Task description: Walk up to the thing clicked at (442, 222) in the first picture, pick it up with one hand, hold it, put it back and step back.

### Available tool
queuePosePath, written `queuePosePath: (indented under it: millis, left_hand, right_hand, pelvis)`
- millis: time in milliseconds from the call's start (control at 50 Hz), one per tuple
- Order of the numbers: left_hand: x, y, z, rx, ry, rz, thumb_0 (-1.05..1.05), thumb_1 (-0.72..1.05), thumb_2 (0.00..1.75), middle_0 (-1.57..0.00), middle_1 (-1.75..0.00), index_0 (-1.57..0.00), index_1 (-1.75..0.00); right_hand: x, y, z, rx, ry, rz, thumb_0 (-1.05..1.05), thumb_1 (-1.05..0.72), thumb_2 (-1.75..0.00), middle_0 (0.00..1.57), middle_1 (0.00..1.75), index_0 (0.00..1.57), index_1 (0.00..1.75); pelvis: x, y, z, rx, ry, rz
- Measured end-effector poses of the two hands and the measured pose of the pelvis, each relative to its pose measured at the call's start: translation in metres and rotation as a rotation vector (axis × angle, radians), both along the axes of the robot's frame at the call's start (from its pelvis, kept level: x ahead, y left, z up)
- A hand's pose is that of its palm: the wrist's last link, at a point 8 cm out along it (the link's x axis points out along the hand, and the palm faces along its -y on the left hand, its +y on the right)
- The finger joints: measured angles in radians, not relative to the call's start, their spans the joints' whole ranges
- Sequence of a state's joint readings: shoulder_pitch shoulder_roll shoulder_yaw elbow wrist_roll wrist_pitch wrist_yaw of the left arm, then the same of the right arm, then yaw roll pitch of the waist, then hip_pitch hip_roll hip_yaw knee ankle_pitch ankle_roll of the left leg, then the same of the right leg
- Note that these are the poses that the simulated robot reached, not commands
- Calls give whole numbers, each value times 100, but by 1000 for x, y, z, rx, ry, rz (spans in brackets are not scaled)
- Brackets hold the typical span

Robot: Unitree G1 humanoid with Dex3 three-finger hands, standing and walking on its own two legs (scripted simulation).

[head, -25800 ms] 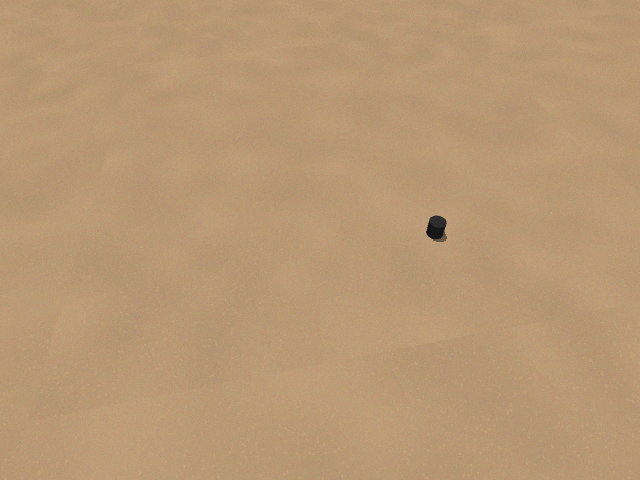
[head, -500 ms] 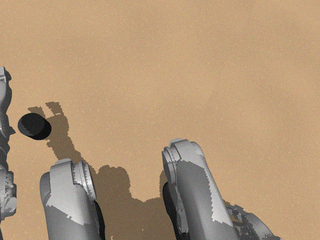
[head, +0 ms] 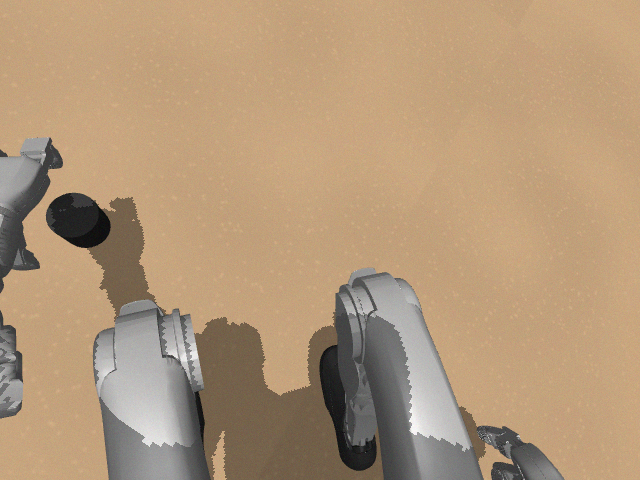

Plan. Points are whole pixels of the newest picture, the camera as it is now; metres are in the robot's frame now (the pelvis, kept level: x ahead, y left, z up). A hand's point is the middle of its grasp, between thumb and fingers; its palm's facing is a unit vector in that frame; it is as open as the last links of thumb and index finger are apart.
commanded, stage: withdraw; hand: left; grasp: from above
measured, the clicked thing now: (80, 221) +0.48 +0.30 -0.30
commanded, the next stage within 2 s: home in 0.06 s
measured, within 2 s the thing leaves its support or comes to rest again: neither
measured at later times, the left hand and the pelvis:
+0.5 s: hand out of the picture +0.46 +0.31 -0.08, palm faces -0.36 -0.21 -0.91, open 12.4 cm; pelvis +0.02 +0.01 +0.04, yaw +1 degrees
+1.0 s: hand out of the picture +0.27 +0.25 +0.13, palm faces -0.05 -0.87 -0.49, open 7.5 cm; pelvis +0.03 +0.00 +0.23, yaw +7 degrees
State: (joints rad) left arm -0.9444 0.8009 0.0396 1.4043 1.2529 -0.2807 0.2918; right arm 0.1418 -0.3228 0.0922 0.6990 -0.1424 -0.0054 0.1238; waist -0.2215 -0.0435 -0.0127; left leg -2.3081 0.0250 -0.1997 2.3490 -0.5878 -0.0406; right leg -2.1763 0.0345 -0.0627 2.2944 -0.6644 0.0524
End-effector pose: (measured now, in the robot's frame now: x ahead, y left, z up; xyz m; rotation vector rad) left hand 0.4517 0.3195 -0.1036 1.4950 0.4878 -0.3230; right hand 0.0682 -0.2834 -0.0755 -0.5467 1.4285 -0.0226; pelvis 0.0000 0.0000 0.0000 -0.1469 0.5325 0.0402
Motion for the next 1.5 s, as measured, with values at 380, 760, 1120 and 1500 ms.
queuePosePath:
  millis: [380,760,1120,1500]
  left_hand:
    - [36,1,31,61,-158,145,0,-32,87,-20,-79,-19,-78]
    - [-117,-11,179,-462,-72,471,0,69,87,-21,-34,-21,-34]
    - [-212,-39,321,-870,-32,922,1,89,90,-21,-30,-21,-30]
    - [-245,-59,455,-1057,-51,1086,1,90,90,-20,-30,-20,-30]
  right_hand:
    - [-3,38,-23,137,-10,-107,0,-89,-89,21,30,20,30]
    - [121,35,112,153,-356,-21,0,-90,-90,21,30,20,30]
    - [191,89,272,252,-692,13,0,-90,-90,21,30,20,30]
    - [191,74,379,176,-816,-71,1,-90,-90,21,30,20,30]
  pelvis:
    - [17,6,3,0,75,-7]
    - [15,4,136,35,21,46]
    - [43,6,270,75,-145,104]
    - [95,12,369,116,-314,127]
